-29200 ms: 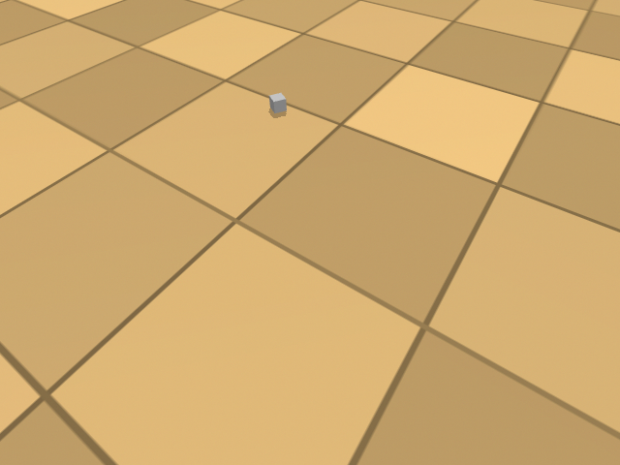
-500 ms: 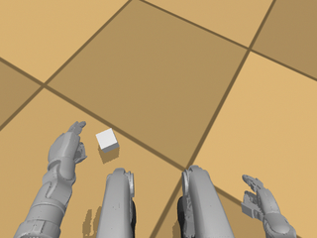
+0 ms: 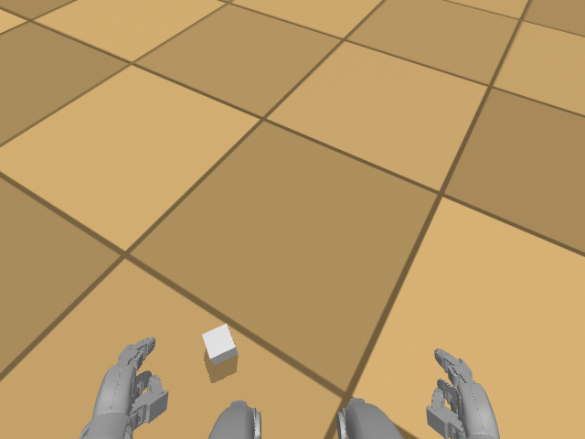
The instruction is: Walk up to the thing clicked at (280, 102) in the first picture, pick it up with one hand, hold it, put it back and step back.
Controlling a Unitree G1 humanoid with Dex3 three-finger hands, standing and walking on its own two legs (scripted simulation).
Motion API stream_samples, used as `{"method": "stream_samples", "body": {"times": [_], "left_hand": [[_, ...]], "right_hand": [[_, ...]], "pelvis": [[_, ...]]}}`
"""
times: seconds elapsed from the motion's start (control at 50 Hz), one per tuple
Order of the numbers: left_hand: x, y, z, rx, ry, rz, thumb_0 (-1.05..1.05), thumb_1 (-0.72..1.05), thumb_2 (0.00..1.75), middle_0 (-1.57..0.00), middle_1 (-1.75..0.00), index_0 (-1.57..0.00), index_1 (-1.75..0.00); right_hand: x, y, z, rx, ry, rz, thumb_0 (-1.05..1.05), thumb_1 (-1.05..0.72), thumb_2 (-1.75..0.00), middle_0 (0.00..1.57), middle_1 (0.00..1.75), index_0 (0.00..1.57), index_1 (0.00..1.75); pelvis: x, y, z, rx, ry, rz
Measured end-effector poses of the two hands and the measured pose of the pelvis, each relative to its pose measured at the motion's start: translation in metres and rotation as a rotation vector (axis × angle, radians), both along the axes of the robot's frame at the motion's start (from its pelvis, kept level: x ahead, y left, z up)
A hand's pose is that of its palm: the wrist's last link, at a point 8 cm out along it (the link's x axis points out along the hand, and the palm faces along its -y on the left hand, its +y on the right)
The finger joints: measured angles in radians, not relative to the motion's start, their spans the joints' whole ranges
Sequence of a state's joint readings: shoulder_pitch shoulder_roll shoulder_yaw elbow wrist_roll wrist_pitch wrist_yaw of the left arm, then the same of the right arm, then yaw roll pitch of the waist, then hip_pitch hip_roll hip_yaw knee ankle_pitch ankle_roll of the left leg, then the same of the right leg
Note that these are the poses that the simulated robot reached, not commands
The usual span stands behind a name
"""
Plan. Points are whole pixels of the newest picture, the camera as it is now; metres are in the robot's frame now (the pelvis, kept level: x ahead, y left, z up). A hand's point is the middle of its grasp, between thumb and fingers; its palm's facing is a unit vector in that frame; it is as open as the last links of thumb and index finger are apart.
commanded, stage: home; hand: left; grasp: from above
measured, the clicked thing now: (220, 344) +0.43 +0.21 -0.64
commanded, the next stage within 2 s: none
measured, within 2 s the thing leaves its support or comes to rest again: neither
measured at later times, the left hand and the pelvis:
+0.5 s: hand (150, 416) +0.17 +0.18 -0.01, palm faces +0.08 -0.98 -0.20, open 7.4 cm; pelvis +0.02 +0.00 +0.03, yaw +1 degrees
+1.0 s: hand (151, 417) +0.17 +0.18 -0.01, palm faces +0.07 -0.98 -0.21, open 7.4 cm; pelvis +0.01 +0.00 +0.03, yaw +1 degrees
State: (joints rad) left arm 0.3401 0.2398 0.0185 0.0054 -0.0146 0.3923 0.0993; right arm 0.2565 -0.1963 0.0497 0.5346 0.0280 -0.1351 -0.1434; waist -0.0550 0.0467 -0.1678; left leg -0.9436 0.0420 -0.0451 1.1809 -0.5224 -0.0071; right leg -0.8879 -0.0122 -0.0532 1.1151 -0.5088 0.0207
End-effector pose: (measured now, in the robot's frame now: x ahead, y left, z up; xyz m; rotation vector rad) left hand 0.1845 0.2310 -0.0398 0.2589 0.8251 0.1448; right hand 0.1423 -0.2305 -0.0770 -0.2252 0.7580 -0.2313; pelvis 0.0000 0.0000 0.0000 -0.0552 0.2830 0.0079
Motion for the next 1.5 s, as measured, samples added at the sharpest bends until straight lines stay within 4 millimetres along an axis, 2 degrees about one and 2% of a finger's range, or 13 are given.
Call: {"method": "stream_samples", "body": {"times": [0.1,0.18,0.26,0.38,0.52,0.88,1.24,1.5], "left_hand": [[-0.011,0.0,0.034,-0.047,-0.012,0.045,0.01,0.9,0.9,-0.2,-0.3,-0.21,-0.3],[-0.018,0.001,0.049,-0.062,-0.018,0.053,0.01,0.9,0.9,-0.2,-0.3,-0.21,-0.3],[-0.024,0.001,0.055,-0.069,-0.017,0.053,0.01,0.9,0.9,-0.2,-0.3,-0.21,-0.3],[-0.028,0.0,0.052,-0.08,-0.009,0.054,0.01,0.9,0.9,-0.2,-0.3,-0.2,-0.3],[-0.03,-0.003,0.052,-0.084,-0.013,0.052,0.01,0.9,0.9,-0.2,-0.3,-0.2,-0.3],[-0.03,-0.004,0.053,-0.075,-0.01,0.042,0.01,0.9,0.9,-0.2,-0.3,-0.2,-0.3],[-0.03,-0.003,0.053,-0.074,-0.017,0.037,0.01,0.9,0.9,-0.2,-0.3,-0.2,-0.3],[-0.03,-0.003,0.054,-0.07,-0.017,0.036,0.01,0.9,0.9,-0.2,-0.3,-0.2,-0.3]], "right_hand": [[0.002,-0.004,0.026,-0.021,-0.046,-0.023,0.01,-0.9,-0.9,0.21,0.3,0.21,0.3],[0.011,-0.007,0.041,-0.037,-0.099,-0.022,0.01,-0.9,-0.9,0.21,0.3,0.21,0.3],[0.023,-0.01,0.052,-0.048,-0.152,-0.007,0.01,-0.9,-0.9,0.2,0.3,0.21,0.3],[0.036,-0.01,0.061,-0.06,-0.203,0.028,0.01,-0.9,-0.9,0.2,0.3,0.21,0.3],[0.038,-0.009,0.061,-0.059,-0.204,0.047,0.01,-0.9,-0.9,0.21,0.3,0.21,0.3],[0.016,-0.01,0.05,-0.047,-0.149,0.019,0.01,-0.9,-0.9,0.21,0.3,0.21,0.3],[0.023,-0.011,0.055,-0.056,-0.18,0.021,0.01,-0.9,-0.9,0.21,0.3,0.21,0.3],[0.022,-0.01,0.051,-0.05,-0.164,0.022,0.01,-0.9,-0.9,0.21,0.3,0.21,0.3]], "pelvis": [[0.013,0.001,0.021,0.002,-0.044,0.004],[0.018,0.0,0.029,0.004,-0.07,0.009],[0.02,0.0,0.033,0.007,-0.088,0.013],[0.019,-0.002,0.034,0.01,-0.103,0.018],[0.017,-0.004,0.034,0.012,-0.111,0.02],[0.013,-0.004,0.034,0.013,-0.112,0.014],[0.013,-0.004,0.034,0.013,-0.119,0.013],[0.015,-0.004,0.033,0.013,-0.113,0.013]]}}
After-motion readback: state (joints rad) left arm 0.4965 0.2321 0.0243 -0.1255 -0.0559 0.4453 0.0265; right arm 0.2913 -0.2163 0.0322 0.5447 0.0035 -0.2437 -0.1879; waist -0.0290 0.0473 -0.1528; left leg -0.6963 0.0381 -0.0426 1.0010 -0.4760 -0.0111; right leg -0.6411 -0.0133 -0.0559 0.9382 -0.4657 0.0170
